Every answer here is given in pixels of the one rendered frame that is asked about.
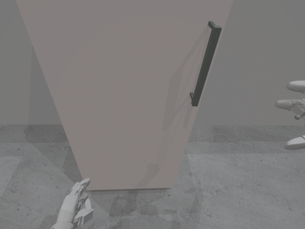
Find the robot right hand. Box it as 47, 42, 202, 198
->
275, 81, 305, 150

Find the handle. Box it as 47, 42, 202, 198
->
190, 21, 222, 106

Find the robot left hand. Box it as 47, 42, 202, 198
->
56, 178, 94, 228

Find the fridge door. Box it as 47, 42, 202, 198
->
16, 0, 233, 190

